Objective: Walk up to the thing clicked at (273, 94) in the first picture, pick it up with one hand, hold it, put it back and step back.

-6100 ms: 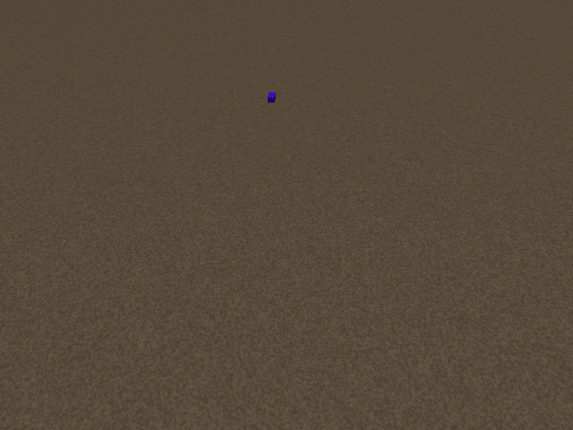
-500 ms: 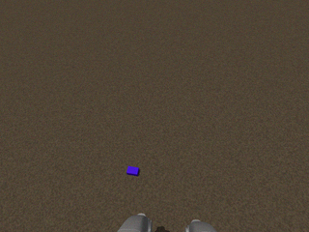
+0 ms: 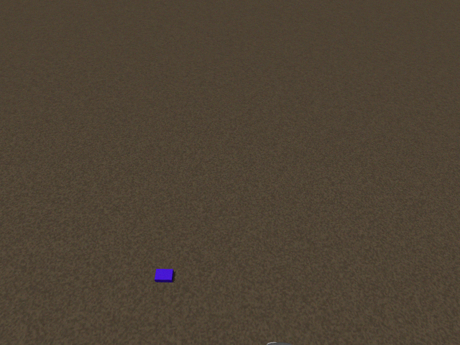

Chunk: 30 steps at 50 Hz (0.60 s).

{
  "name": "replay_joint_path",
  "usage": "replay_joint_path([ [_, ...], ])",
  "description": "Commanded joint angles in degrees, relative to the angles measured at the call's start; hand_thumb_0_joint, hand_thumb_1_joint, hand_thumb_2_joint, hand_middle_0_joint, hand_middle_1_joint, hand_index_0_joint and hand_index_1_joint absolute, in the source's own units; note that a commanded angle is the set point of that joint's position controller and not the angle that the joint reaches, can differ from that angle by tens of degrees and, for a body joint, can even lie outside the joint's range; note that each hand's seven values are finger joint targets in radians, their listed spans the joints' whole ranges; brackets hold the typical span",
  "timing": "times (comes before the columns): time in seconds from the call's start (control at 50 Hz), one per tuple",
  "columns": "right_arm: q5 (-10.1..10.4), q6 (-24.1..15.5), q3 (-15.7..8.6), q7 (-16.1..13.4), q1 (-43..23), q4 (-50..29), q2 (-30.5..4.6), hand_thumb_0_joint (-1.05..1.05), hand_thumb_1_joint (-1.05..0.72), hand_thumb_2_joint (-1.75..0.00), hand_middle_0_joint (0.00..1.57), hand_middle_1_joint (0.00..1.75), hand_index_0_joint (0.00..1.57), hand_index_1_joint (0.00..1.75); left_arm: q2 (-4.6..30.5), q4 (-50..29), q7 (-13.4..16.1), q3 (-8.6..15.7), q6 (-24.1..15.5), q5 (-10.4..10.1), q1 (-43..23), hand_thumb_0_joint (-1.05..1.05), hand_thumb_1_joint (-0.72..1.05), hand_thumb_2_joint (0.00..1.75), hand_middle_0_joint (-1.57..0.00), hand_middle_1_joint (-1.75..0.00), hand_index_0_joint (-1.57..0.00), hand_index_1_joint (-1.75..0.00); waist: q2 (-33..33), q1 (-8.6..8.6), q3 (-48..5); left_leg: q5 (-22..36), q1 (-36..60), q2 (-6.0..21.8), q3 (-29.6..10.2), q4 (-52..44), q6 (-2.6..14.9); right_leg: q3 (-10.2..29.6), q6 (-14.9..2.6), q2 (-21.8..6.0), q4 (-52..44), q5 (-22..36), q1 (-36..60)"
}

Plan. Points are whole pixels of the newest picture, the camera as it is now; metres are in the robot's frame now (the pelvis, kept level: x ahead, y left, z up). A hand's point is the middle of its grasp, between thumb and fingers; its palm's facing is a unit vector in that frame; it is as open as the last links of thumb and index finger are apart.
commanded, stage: walk up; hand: left
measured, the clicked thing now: (164, 275) +0.51 +0.23 -0.75
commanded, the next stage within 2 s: stand in 1.44 s
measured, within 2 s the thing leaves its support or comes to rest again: neither
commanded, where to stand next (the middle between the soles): +0.13 -0.05 m, yaw +3 degrees
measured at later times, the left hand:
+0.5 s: hand out of the picture +0.15 +0.22 -0.15, palm faces +0.02 -0.95 -0.32, open 7.4 cm
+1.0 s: hand out of the picture +0.13 +0.23 -0.14, palm faces +0.05 -0.95 -0.32, open 7.4 cm
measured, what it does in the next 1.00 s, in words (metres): steps on the spot: right foot, then left foot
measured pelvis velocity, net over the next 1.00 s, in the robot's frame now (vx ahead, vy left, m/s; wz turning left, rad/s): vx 0.05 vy -0.03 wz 0.05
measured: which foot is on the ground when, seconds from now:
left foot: down 0.00-0.08, up 0.10-0.28, down 0.30-1.00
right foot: up 0.00-0.04, down 0.06-1.00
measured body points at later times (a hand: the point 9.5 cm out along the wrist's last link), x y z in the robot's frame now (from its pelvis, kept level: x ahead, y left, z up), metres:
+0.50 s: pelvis +0.04 -0.03 +0.00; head +0.06 -0.03 +0.45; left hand +0.15 +0.27 -0.13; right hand +0.14 -0.33 -0.13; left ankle +0.06 +0.10 -0.73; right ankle +0.04 -0.14 -0.73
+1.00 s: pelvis +0.05 -0.03 +0.01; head +0.07 -0.02 +0.46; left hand +0.13 +0.28 -0.12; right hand +0.16 -0.32 -0.12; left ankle +0.06 +0.10 -0.73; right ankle +0.04 -0.14 -0.73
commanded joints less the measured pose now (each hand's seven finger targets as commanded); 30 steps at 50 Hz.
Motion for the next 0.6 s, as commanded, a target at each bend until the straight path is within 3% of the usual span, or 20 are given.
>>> replay_joint_path([
  [0.0, 1.15, 0.09, -2.93, -0.44, -3.37, -3.89, -14.22, 0.0, -0.9, -0.9, 0.2, 0.3, 0.2, 0.3, 6.42, -3.45, 0.9, 1.79, -3.14, 0.17, -0.18, 0.0, 0.9, 0.9, -0.2, -0.3, -0.2, -0.3, 11.53, 2.77, -4.37, 22.25, 1.57, 9.22, -8.44, -1.39, 7.03, -5.85, -0.9, 2.26, -17.17, 7.92, 8.14],
  [0.02, 1.68, 0.24, -1.72, -0.46, -3.41, -4.16, -11.26, 0.0, -0.9, -0.9, 0.2, 0.3, 0.2, 0.3, 8.35, -2.55, 1.34, 2.44, -3.59, 0.56, 1.72, 0.0, 0.9, 0.9, -0.2, -0.3, -0.2, -0.3, 6.64, 4.05, -6.59, 20.74, -3.3, 7.33, -6.97, 3.35, 4.53, -2.24, -1.62, 0.77, -18.69, 12.54, 16.31],
  [0.04, 2.25, 0.03, -0.44, -0.59, -2.01, -4.93, -8.39, 0.0, -0.9, -0.9, 0.2, 0.3, 0.2, 0.3, 12.11, -2.52, 1.83, 3.62, -3.98, 1.04, 3.72, 0.0, 0.9, 0.9, -0.2, -0.3, -0.2, -0.3, -3.1, 4.45, -8.94, 12.06, -11.82, 3.04, -4.67, 12.05, 1.68, 11.84, -3.69, -7.58, -20.95, 16.43, 23.98],
  [0.06, 2.51, 0.23, 0.13, -0.89, -4.17, -5.56, -7.23, 0.0, -0.9, -0.9, 0.2, 0.3, 0.2, 0.3, 14.88, -3.35, 1.99, 3.65, -4.05, 0.4, 2.18, 0.0, 0.9, 0.9, -0.2, -0.3, -0.2, -0.3, -8.03, 4.92, -8.46, -10.63, -18.16, -3.17, -3.41, 15.75, 0.58, 23.6, -10.81, -16.4, -23.6, 13.61, 23.52],
  [0.08, 2.21, 0.58, -0.87, -1.45, -5.76, -4.65, -10.28, 0.0, -0.9, -0.9, 0.2, 0.3, 0.2, 0.3, 15.62, -4.07, 1.8, 3.89, -3.76, 0.31, 1.05, 0.0, 0.9, 0.9, -0.2, -0.3, -0.2, -0.3, -6.91, 5.86, -6.95, -18.1, -17.15, -2.07, -7.61, 20.9, 0.53, 25.5, -15.35, -19.64, -22.96, 13.7, 19.47],
  [0.1, 2.28, 0.61, -1.01, -1.46, -4.84, -3.45, -11.18, 0.0, -0.9, -0.9, 0.2, 0.3, 0.2, 0.3, 13.49, -4.41, 1.87, 3.36, -3.54, -0.06, -0.04, 0.0, 0.9, 0.9, -0.2, -0.3, -0.2, -0.3, -4.84, 5.1, -5.98, -17.58, -17.74, -1.79, -9.52, 22.17, 0.49, 20.87, -14.84, -17.41, -21.61, 16.66, 19.47],
  [0.16, 2.39, 0.38, -0.75, -1.15, -1.06, 0.01, -10.61, 0.0, -0.9, -0.9, 0.2, 0.3, 0.2, 0.3, 10.55, -5.69, 2.29, 2.27, -3.13, -0.04, -5.18, 0.0, 0.9, 0.9, -0.2, -0.3, -0.2, -0.3, -6.88, 2.46, -4.37, -8.43, -11.55, -1.01, -7.46, 15.95, 0.05, 10.14, -10.39, -12.4, -20.53, 21.05, 11.74],
  [0.2, 2.06, 0.37, -0.39, -0.79, -1.18, 1.08, -9.36, 0.0, -0.9, -0.9, 0.2, 0.3, 0.2, 0.3, 10.0, -5.95, 2.18, 1.91, -2.88, 0.21, -7.21, 0.0, 0.9, 0.9, -0.2, -0.3, -0.2, -0.3, -7.78, 2.15, -4.58, -3.37, -5.58, -1.47, -4.32, 7.3, -0.38, 6.29, -8.88, -10.35, -18.49, 23.86, 8.3],
  [0.24, 1.48, 0.0, -0.61, -0.91, -1.08, 2.57, -8.45, 0.0, -0.9, -0.9, 0.2, 0.3, 0.2, 0.3, 9.28, -5.4, 1.98, 1.61, -2.17, -0.78, -9.09, 0.0, 0.9, 0.9, -0.2, -0.3, -0.2, -0.3, -5.93, 0.66, -4.92, 8.33, 2.3, -2.46, -3.2, -3.96, -0.42, 3.66, -6.69, -9.19, -14.18, 22.77, 3.74],
  [0.26, 1.03, -0.24, -0.98, -1.08, -2.44, 2.39, -9.46, 0.0, -0.9, -0.9, 0.2, 0.3, 0.2, 0.3, 7.97, -5.52, 1.84, 1.06, -1.91, -1.22, -9.25, 0.0, 0.9, 0.9, -0.2, -0.3, -0.2, -0.3, -3.23, 0.6, -5.15, 13.62, 5.69, -1.2, -5.85, -6.42, -0.14, 3.68, -4.63, -8.79, -12.65, 21.97, 1.02],
  [0.28, 0.54, -0.53, -1.5, -1.25, -4.04, 1.78, -11.92, 0.0, -0.9, -0.9, 0.2, 0.3, 0.2, 0.3, 6.02, -5.87, 1.81, 0.49, -1.83, -1.68, -9.53, 0.0, 0.9, 0.9, -0.2, -0.3, -0.2, -0.3, 2.54, 1.07, -6.96, 18.95, 6.71, 5.04, -13.98, -8.83, 1.54, 1.69, -2.03, -5.92, -10.04, 17.46, 0.16],
  [0.3, 1.12, -0.78, -1.5, -1.14, -8.25, 0.84, -14.49, 0.0, -0.9, -0.9, 0.2, 0.3, 0.2, 0.3, 5.28, -4.76, 1.78, 0.44, -1.46, -2.17, -8.55, 0.0, 0.9, 0.9, -0.2, -0.3, -0.2, -0.3, 6.11, 3.29, -6.56, 16.68, 0.31, 11.99, -23.42, -11.51, 5.8, -1.09, 0.25, -1.07, -7.85, 6.88, 3.77],
  [0.32, 1.51, -0.7, -1.12, -0.84, -11.0, 1.32, -14.68, 0.0, -0.9, -0.9, 0.2, 0.3, 0.2, 0.3, 6.36, -2.73, 2.02, 0.73, -1.19, -1.78, -8.42, 0.0, 0.9, 0.9, -0.2, -0.3, -0.2, -0.3, 6.89, 4.06, -4.92, 13.49, -5.36, 12.54, -23.23, -10.89, 7.71, 0.1, -0.34, -1.42, -9.87, 2.03, 9.9],
  [0.36, 1.74, -0.5, 0.36, -0.59, -13.77, 2.3, -11.01, 0.0, -0.9, -0.9, 0.2, 0.3, 0.2, 0.3, 6.25, -1.06, 1.92, 0.48, -2.08, -1.17, -8.65, 0.0, 0.9, 0.9, -0.2, -0.3, -0.2, -0.3, 5.42, 4.57, -6.34, 17.4, -4.67, 7.2, -15.32, -7.98, 3.02, 1.65, -0.98, -3.9, -17.04, 10.67, 14.18],
  [0.4, 2.07, -0.3, 0.75, -0.62, -12.74, 3.54, -9.97, 0.0, -0.9, -0.9, 0.2, 0.3, 0.2, 0.3, 7.94, 0.0, 1.85, 0.59, -2.64, -1.22, -10.08, 0.0, 0.9, 0.9, -0.2, -0.3, -0.2, -0.3, 4.8, 2.82, -7.02, 19.83, -1.09, 3.29, -10.36, -6.02, 0.73, 3.41, -1.82, -6.03, -18.54, 20.02, 13.71],
  [0.44, 2.07, -0.21, 0.62, -0.66, -13.09, 4.65, -10.01, 0.0, -0.9, -0.9, 0.2, 0.3, 0.2, 0.3, 7.48, 0.9, 1.92, 0.39, -2.77, -1.33, -11.03, 0.0, 0.9, 0.9, -0.2, -0.3, -0.2, -0.3, 4.84, 2.36, -9.55, 22.08, 2.36, 3.59, -9.94, -6.25, 0.87, 2.02, -1.44, -6.37, -18.73, 24.33, 14.52],
  [0.58, 1.74, 0.6, 0.85, -0.4, -17.09, 6.04, -9.18, 0.0, -0.9, -0.9, 0.2, 0.3, 0.2, 0.3, 7.02, 3.06, 1.71, 0.11, -2.38, -0.92, -13.65, 0.0, 0.9, 0.9, -0.2, -0.3, -0.2, -0.3, 2.28, 2.28, -8.06, 17.97, 4.42, 4.12, -9.86, -10.14, 0.7, 1.22, -0.25, -6.07, -24.21, 17.36, 13.48],
])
